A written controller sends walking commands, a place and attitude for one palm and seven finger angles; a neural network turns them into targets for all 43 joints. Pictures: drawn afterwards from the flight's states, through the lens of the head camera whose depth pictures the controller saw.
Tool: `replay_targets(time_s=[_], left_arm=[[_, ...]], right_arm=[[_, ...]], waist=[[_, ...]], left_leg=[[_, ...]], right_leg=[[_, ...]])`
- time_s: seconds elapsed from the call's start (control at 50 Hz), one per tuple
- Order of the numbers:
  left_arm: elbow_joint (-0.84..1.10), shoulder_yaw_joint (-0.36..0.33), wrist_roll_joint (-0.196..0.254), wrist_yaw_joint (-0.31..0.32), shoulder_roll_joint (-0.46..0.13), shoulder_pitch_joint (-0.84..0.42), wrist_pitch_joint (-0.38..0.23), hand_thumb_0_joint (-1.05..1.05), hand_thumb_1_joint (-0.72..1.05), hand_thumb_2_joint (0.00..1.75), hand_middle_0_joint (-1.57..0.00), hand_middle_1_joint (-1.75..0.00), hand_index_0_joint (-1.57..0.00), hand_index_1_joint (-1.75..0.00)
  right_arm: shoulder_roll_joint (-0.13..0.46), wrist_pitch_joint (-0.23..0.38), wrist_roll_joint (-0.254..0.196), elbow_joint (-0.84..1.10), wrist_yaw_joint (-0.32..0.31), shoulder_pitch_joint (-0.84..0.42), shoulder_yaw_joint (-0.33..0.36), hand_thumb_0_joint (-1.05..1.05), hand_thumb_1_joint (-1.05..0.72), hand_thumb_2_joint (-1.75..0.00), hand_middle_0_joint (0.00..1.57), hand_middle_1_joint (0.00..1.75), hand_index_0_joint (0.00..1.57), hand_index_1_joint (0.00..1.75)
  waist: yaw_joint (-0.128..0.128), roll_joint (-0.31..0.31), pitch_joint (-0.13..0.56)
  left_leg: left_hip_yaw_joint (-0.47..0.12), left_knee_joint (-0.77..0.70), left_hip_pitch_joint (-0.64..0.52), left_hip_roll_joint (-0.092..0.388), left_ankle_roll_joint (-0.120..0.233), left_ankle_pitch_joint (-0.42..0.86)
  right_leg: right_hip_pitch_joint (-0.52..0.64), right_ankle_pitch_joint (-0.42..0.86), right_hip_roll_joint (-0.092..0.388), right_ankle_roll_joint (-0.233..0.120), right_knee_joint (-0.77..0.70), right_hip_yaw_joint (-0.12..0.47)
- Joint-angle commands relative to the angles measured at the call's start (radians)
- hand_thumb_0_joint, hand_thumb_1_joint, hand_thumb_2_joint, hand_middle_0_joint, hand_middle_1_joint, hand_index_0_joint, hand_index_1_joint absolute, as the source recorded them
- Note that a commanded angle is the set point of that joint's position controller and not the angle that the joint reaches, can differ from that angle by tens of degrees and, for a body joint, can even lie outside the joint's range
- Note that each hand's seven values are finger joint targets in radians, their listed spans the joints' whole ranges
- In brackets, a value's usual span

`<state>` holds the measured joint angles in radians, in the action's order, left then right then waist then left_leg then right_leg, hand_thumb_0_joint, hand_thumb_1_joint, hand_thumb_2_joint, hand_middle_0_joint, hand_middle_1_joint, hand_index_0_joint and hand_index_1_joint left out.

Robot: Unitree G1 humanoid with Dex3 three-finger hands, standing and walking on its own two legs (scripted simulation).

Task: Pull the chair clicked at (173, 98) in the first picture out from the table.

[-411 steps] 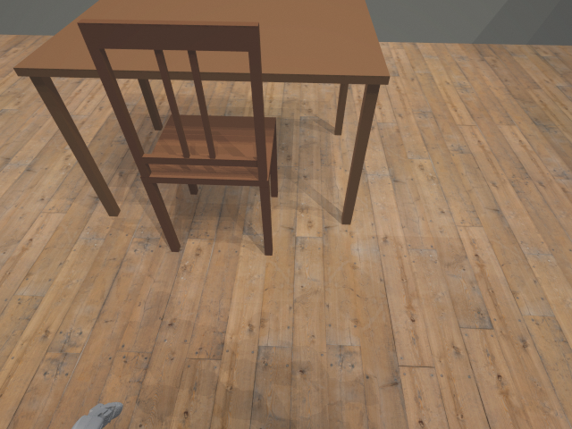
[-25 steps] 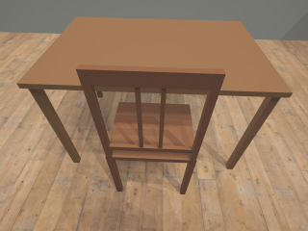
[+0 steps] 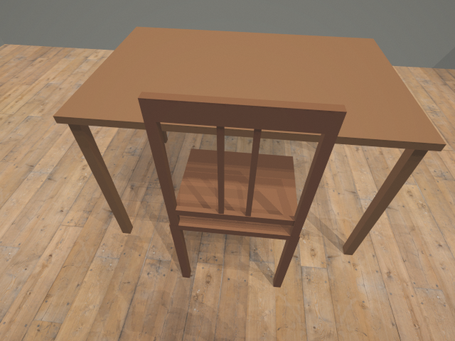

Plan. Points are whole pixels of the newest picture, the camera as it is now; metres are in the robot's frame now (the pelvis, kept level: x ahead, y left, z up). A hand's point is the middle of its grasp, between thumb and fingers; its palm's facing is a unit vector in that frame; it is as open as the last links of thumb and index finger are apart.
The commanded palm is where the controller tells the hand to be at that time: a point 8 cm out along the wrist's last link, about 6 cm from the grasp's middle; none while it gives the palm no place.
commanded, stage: look again from close up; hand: left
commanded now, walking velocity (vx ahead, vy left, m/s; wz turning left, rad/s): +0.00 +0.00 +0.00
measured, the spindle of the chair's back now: (221, 175) +0.55 +0.05 -0.08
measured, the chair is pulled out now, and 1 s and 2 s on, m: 0.00 0.00 0.00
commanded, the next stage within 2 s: none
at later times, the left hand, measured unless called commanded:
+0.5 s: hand out of the picture -0.03 +0.16 -0.18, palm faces +0.03 -0.99 -0.15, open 7.4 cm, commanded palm none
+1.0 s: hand out of the picture -0.04 +0.17 -0.18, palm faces +0.04 -0.99 -0.15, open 7.4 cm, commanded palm none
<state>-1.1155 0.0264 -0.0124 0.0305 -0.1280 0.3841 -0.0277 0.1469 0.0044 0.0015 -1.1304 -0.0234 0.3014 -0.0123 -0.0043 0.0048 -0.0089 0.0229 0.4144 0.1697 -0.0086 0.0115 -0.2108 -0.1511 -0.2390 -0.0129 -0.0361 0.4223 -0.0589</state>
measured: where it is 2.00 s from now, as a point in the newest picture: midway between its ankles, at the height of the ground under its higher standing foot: outside the picture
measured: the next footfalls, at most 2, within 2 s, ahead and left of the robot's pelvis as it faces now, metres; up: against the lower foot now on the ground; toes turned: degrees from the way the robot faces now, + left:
none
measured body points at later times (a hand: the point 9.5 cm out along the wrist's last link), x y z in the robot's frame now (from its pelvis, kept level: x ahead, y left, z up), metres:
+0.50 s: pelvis -0.01 +0.01 +0.00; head -0.01 +0.01 +0.45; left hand -0.03 +0.21 -0.16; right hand -0.02 -0.19 -0.17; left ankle +0.01 +0.11 -0.74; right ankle +0.00 -0.09 -0.74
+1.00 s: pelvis -0.01 +0.02 +0.00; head -0.01 +0.02 +0.45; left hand -0.04 +0.22 -0.16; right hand -0.02 -0.19 -0.16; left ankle +0.01 +0.11 -0.74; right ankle +0.00 -0.09 -0.74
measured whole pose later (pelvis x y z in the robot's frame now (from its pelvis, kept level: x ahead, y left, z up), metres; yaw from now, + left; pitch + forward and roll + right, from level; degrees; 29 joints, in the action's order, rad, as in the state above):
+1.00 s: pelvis -0.01 +0.02 +0.00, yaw +0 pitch -1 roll +0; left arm -1.11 0.02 -0.01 0.04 -0.11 0.38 -0.03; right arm 0.11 0.01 0.00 -1.15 -0.03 0.31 -0.01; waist 0.00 -0.01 -0.02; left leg 0.03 0.40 0.19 -0.03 0.04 -0.19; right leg -0.18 -0.23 0.01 -0.01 0.43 -0.05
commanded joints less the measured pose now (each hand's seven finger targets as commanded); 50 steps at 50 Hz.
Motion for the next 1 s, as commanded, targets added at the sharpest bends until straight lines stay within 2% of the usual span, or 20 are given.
replay_targets(time_s=[0.0,0.06,0.14,0.18,0.22,0.36,0.4,0.44,0.46,0.54,0.58,0.68,0.74,0.88,0.94,0.98], left_arm=[[0.032,-0.023,0.004,0.011,-0.098,0.066,-0.015,0.0,0.9,0.9,-0.2,-0.3,-0.2,-0.3],[0.031,-0.025,0.003,0.011,-0.091,0.071,-0.012,0.0,0.9,0.9,-0.2,-0.3,-0.2,-0.3],[0.027,-0.024,0.004,0.013,-0.08,0.075,-0.012,0.0,0.9,0.9,-0.2,-0.3,-0.2,-0.3],[0.027,-0.025,0.003,0.013,-0.077,0.077,-0.012,0.0,0.9,0.9,-0.2,-0.3,-0.2,-0.3],[0.027,-0.025,0.003,0.014,-0.074,0.081,-0.013,0.0,0.9,0.9,-0.2,-0.3,-0.2,-0.3],[0.028,-0.027,0.001,0.015,-0.066,0.08,-0.011,0.0,0.9,0.9,-0.2,-0.3,-0.2,-0.3],[0.029,-0.026,0.002,0.016,-0.066,0.08,-0.011,0.0,0.9,0.9,-0.2,-0.3,-0.2,-0.3],[0.027,-0.026,0.002,0.016,-0.065,0.077,-0.012,0.0,0.9,0.9,-0.2,-0.3,-0.2,-0.3],[0.029,-0.027,0.001,0.016,-0.064,0.08,-0.012,0.0,0.9,0.9,-0.2,-0.3,-0.2,-0.3],[0.029,-0.026,0.002,0.016,-0.063,0.078,-0.013,0.0,0.9,0.9,-0.2,-0.3,-0.2,-0.3],[0.031,-0.027,0.001,0.016,-0.062,0.079,-0.013,0.0,0.9,0.9,-0.2,-0.3,-0.2,-0.3],[0.029,-0.026,0.0,0.016,-0.062,0.083,-0.011,0.0,0.9,0.9,-0.2,-0.3,-0.2,-0.3],[0.026,-0.025,0.001,0.015,-0.063,0.087,-0.013,0.0,0.9,0.9,-0.2,-0.3,-0.2,-0.3],[0.03,-0.025,-0.001,0.014,-0.065,0.085,-0.009,0.0,0.9,0.9,-0.2,-0.3,-0.2,-0.3],[0.027,-0.025,0.001,0.013,-0.064,0.091,-0.01,0.0,0.9,0.9,-0.2,-0.3,-0.2,-0.3],[0.029,-0.025,-0.001,0.013,-0.062,0.092,-0.01,0.0,0.9,0.9,-0.2,-0.3,-0.2,-0.3]], right_arm=[[0.081,0.019,0.002,0.027,-0.001,0.05,0.01,0.0,-0.9,-0.9,0.2,0.3,0.2,0.3],[0.069,0.019,0.0,0.016,-0.002,0.064,0.009,0.0,-0.9,-0.9,0.2,0.3,0.2,0.3],[0.063,0.023,0.002,0.006,-0.002,0.081,0.008,0.0,-0.9,-0.9,0.2,0.3,0.2,0.3],[0.06,0.023,0.001,0.006,-0.003,0.082,0.009,0.0,-0.9,-0.9,0.2,0.3,0.2,0.3],[0.055,0.026,0.002,0.001,-0.003,0.089,0.008,0.0,-0.9,-0.9,0.2,0.3,0.2,0.3],[0.046,0.026,0.0,-0.001,-0.005,0.091,0.009,0.0,-0.9,-0.9,0.2,0.3,0.2,0.3],[0.049,0.028,0.001,-0.002,-0.005,0.088,0.009,0.0,-0.9,-0.9,0.2,0.3,0.2,0.3],[0.047,0.03,0.0,0.0,-0.006,0.087,0.009,0.0,-0.9,-0.9,0.2,0.3,0.2,0.3],[0.042,0.029,-0.002,0.0,-0.006,0.082,0.01,0.0,-0.9,-0.9,0.2,0.3,0.2,0.3],[0.047,0.029,0.0,0.002,-0.006,0.081,0.01,0.0,-0.9,-0.9,0.2,0.3,0.2,0.3],[0.05,0.028,-0.001,0.002,-0.006,0.077,0.011,0.0,-0.9,-0.9,0.2,0.3,0.2,0.3],[0.051,0.028,0.0,0.002,-0.006,0.071,0.012,0.0,-0.9,-0.9,0.2,0.3,0.2,0.3],[0.053,0.027,0.0,0.004,-0.005,0.068,0.012,0.0,-0.9,-0.9,0.2,0.3,0.2,0.3],[0.054,0.022,0.0,0.006,-0.004,0.068,0.013,0.0,-0.9,-0.9,0.2,0.3,0.2,0.3],[0.054,0.026,0.0,0.004,-0.005,0.07,0.012,0.0,-0.9,-0.9,0.2,0.3,0.2,0.3],[0.052,0.026,0.0,0.004,-0.005,0.071,0.014,0.0,-0.9,-0.9,0.2,0.3,0.2,0.3]], waist=[[0.003,-0.023,-0.098],[0.0,-0.011,-0.109],[0.0,-0.013,-0.089],[-0.001,-0.016,-0.107],[-0.003,-0.019,-0.086],[-0.003,-0.018,-0.107],[-0.003,0.002,-0.093],[-0.003,-0.005,-0.082],[-0.005,-0.022,-0.095],[-0.001,-0.012,-0.091],[-0.001,-0.027,-0.1],[-0.001,-0.001,-0.097],[-0.001,-0.014,-0.091],[-0.001,-0.011,-0.122],[-0.002,-0.01,-0.092],[-0.003,-0.011,-0.095]], left_leg=[[-0.091,-0.085,0.051,0.073,0.014,-0.013],[-0.091,-0.098,0.069,0.074,0.016,-0.046],[-0.098,-0.096,0.07,0.078,0.018,-0.019],[-0.096,-0.097,0.083,0.075,0.018,-0.026],[-0.098,-0.095,0.069,0.079,0.021,0.0],[-0.1,-0.106,0.076,0.08,0.024,-0.012],[-0.101,-0.1,0.067,0.081,0.024,0.009],[-0.103,-0.097,0.062,0.082,0.025,0.029],[-0.099,-0.1,0.065,0.081,0.026,0.017],[-0.1,-0.097,0.055,0.08,0.025,0.031],[-0.101,-0.097,0.059,0.078,0.025,0.026],[-0.104,-0.104,0.049,0.08,0.025,0.017],[-0.102,-0.102,0.041,0.079,0.025,0.02],[-0.11,-0.12,0.071,0.073,0.024,-0.048],[-0.112,-0.116,0.053,0.077,0.027,-0.018],[-0.11,-0.116,0.059,0.076,0.027,-0.018]], right_leg=[[-0.085,-0.043,0.125,-0.012,-0.125,0.134],[-0.085,-0.062,0.119,-0.01,-0.126,0.126],[-0.074,-0.025,0.12,-0.012,-0.101,0.122],[-0.081,-0.03,0.119,-0.012,-0.103,0.123],[-0.071,0.001,0.12,-0.011,-0.091,0.118],[-0.081,0.006,0.114,-0.009,-0.088,0.113],[-0.075,0.031,0.118,-0.01,-0.08,0.114],[-0.063,0.049,0.118,-0.008,-0.077,0.112],[-0.068,0.038,0.116,-0.007,-0.086,0.111],[-0.073,0.044,0.121,-0.007,-0.084,0.112],[-0.077,0.039,0.12,-0.006,-0.089,0.114],[-0.079,0.038,0.117,-0.006,-0.09,0.113],[-0.081,0.038,0.119,-0.005,-0.093,0.116],[-0.098,-0.024,0.114,-0.004,-0.103,0.115],[-0.082,0.011,0.116,-0.004,-0.092,0.11],[-0.08,0.014,0.117,-0.003,-0.093,0.107]])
